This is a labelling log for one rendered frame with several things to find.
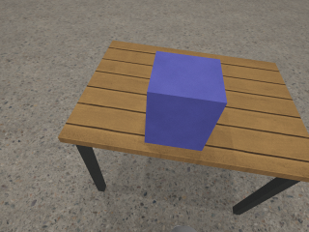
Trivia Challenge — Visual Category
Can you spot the table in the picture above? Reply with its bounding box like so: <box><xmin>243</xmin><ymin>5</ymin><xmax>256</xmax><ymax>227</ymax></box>
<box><xmin>58</xmin><ymin>41</ymin><xmax>309</xmax><ymax>215</ymax></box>

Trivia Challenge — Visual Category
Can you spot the carton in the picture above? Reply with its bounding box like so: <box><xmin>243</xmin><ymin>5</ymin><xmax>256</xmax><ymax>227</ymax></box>
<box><xmin>144</xmin><ymin>51</ymin><xmax>227</xmax><ymax>151</ymax></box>

